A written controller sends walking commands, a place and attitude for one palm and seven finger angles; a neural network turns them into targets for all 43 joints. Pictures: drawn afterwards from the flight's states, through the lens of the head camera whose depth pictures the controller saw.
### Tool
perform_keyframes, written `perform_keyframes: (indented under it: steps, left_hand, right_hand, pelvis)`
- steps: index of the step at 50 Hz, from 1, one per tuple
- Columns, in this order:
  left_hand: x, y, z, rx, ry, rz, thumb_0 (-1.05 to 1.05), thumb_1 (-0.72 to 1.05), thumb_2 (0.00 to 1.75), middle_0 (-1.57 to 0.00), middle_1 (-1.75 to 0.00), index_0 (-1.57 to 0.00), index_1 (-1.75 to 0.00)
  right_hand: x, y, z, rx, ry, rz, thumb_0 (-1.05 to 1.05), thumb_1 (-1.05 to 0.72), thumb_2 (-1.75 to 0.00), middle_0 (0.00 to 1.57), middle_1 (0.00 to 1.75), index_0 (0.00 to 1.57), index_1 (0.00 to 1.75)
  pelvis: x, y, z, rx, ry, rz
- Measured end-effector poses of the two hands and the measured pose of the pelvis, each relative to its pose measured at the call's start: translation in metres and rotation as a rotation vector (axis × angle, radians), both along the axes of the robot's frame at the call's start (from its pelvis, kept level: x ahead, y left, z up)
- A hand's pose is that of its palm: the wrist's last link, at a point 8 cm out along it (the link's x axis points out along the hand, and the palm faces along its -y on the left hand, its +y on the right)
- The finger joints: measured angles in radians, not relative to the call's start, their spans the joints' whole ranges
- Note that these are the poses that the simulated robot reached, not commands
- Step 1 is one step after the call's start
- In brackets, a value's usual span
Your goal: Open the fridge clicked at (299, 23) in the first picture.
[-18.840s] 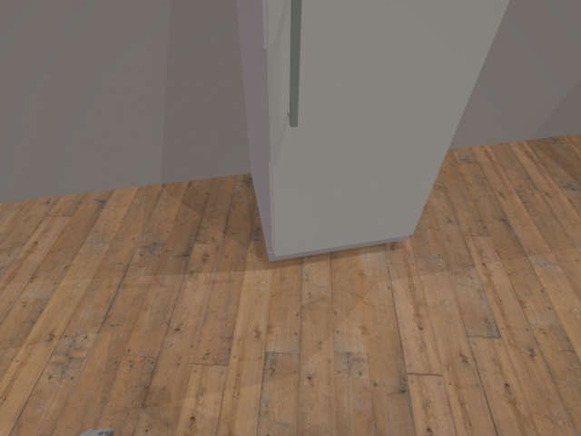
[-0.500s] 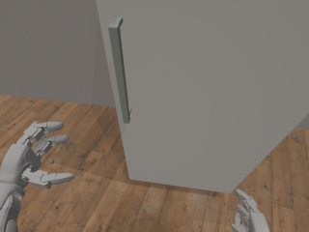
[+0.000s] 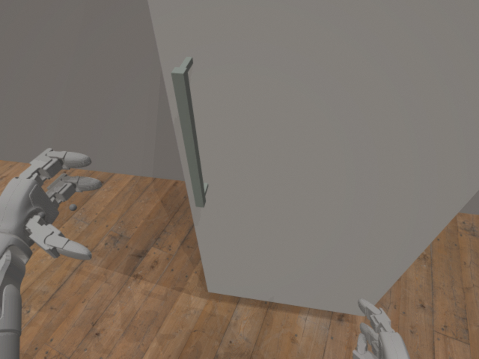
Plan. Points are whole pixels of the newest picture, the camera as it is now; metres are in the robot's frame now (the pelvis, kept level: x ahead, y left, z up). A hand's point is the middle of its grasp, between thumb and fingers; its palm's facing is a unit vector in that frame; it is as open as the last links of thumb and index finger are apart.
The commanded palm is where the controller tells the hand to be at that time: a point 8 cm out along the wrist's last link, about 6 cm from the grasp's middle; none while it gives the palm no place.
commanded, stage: raise the hand to about handle height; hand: left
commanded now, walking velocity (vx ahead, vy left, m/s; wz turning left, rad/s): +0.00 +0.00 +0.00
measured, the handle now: (195, 144) +0.46 +0.14 +0.12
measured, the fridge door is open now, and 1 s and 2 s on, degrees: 0 0 0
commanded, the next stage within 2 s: move the hooked fingers beside the handle in 0.54 s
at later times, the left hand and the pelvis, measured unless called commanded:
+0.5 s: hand (79, 204) +0.27 +0.26 +0.16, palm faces +0.06 -1.00 -0.08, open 13.9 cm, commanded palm +0.24 +0.31 +0.16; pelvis -0.01 -0.01 +0.00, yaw +0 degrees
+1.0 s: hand (101, 189) +0.30 +0.25 +0.15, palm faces +0.02 -1.00 -0.06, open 13.9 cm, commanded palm +0.27 +0.30 +0.16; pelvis -0.02 -0.02 +0.00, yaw +0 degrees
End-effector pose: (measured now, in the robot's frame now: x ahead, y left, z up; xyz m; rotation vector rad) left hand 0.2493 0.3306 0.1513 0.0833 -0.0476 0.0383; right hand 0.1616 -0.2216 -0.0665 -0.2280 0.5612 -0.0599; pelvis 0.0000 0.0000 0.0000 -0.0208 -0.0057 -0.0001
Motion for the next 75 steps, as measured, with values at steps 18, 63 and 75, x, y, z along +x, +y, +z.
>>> perform_keyframes:
  steps: [18, 63, 75]
  left_hand:
    - [0.003, -0.014, 0.006, -0.023, 0.009, 0.004, -0.02, -0.50, 0.30, -0.30, -1.20, -0.31, -1.20]
    - [0.054, -0.033, -0.004, -0.044, 0.060, -0.013, -0.02, -0.50, 0.30, -0.30, -1.20, -0.31, -1.20]
    - [0.089, -0.053, -0.002, -0.049, 0.052, -0.056, -0.02, -0.50, 0.30, -0.30, -1.20, -0.30, -1.20]
  right_hand:
    - [-0.001, -0.020, 0.004, 0.000, -0.007, -0.033, 0.02, -0.91, -0.90, 0.20, 0.30, 0.20, 0.30]
    - [-0.046, -0.042, -0.013, -0.022, 0.098, -0.121, 0.02, -0.91, -0.90, 0.20, 0.30, 0.20, 0.30]
    - [-0.045, -0.038, -0.015, -0.019, 0.128, -0.136, 0.02, -0.91, -0.90, 0.20, 0.30, 0.20, 0.30]
  pelvis:
    - [-0.002, -0.010, 0.003, 0.010, -0.012, -0.008]
    - [-0.012, -0.014, 0.001, 0.021, 0.015, -0.017]
    - [-0.005, -0.011, 0.001, 0.021, 0.036, -0.020]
